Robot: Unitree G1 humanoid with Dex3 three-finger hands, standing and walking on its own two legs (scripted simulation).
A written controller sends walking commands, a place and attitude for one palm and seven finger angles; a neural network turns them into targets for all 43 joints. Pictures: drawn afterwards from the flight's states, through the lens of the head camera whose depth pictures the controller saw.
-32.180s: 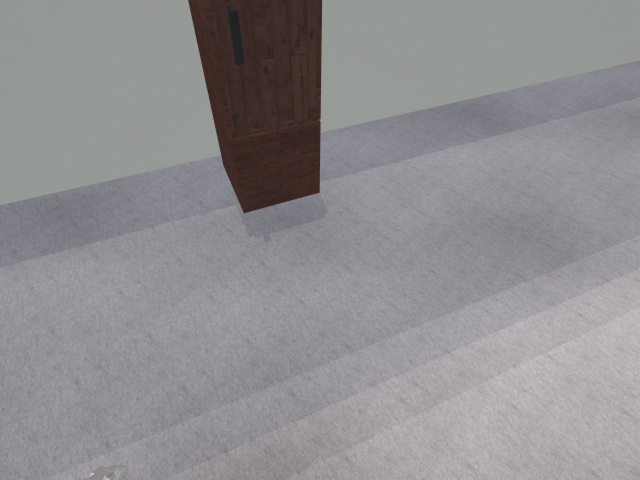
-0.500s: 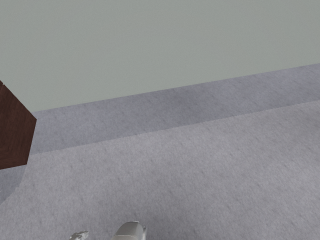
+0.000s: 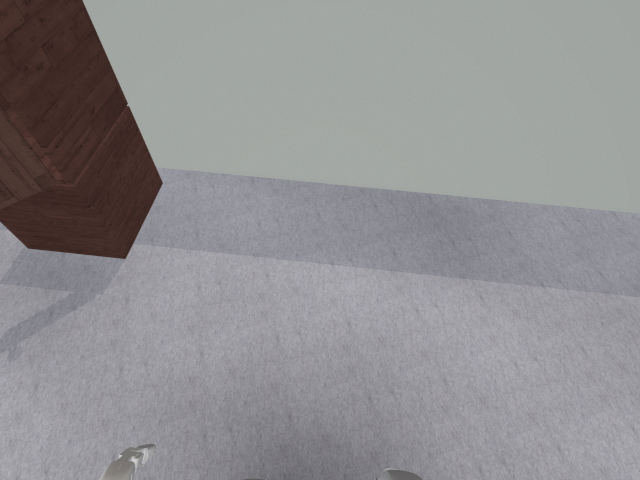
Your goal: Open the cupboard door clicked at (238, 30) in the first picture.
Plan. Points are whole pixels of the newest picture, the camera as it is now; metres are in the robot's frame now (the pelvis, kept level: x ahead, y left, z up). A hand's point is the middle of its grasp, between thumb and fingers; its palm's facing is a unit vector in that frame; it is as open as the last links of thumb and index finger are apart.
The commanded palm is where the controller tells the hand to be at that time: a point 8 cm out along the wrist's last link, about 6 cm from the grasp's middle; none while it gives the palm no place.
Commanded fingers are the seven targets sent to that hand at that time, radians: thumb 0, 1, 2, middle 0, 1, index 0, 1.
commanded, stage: turn to face it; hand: left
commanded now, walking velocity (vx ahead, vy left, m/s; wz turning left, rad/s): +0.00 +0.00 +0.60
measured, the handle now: out of the picture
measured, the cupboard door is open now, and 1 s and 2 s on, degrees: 47 47 47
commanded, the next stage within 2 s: take the last steps up to it in 1.00 s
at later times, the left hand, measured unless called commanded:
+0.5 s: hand out of the picture -0.02 +0.20 -0.19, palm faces +0.37 -0.90 -0.24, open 7.4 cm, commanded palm none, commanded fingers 0.00 0.90 0.90 -0.20 -0.30 -0.20 -0.30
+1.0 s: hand out of the picture -0.01 +0.13 -0.15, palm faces +0.58 -0.78 -0.25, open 7.4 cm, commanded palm none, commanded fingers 0.00 0.90 0.90 -0.20 -0.30 -0.20 -0.30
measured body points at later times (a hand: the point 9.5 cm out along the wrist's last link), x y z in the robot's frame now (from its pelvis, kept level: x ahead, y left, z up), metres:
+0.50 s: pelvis +0.01 -0.01 -0.01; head +0.05 +0.03 +0.43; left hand -0.03 +0.25 -0.17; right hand +0.21 -0.22 -0.14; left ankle -0.02 +0.10 -0.74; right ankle +0.01 -0.15 -0.69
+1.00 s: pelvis +0.04 -0.06 +0.01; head +0.08 -0.06 +0.46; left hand -0.04 +0.17 -0.13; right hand +0.25 -0.24 -0.15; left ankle -0.06 +0.04 -0.66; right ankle +0.09 -0.15 -0.73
